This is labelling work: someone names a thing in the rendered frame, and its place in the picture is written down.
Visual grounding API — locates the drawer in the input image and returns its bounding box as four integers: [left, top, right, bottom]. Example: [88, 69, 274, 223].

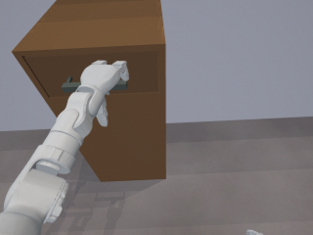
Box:
[24, 49, 159, 97]

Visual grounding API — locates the cabinet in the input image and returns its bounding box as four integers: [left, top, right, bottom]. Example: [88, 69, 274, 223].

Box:
[12, 0, 166, 182]

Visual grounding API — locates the robot left upper arm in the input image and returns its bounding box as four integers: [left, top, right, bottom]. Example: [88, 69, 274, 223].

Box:
[0, 168, 69, 235]

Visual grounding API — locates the handle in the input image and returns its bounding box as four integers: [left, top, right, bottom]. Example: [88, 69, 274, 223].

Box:
[62, 76, 128, 93]

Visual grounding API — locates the robot left forearm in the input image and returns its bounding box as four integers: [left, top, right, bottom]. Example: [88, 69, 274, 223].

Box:
[3, 83, 105, 211]

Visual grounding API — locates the robot left hand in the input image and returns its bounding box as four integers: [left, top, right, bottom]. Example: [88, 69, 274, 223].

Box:
[80, 60, 129, 127]

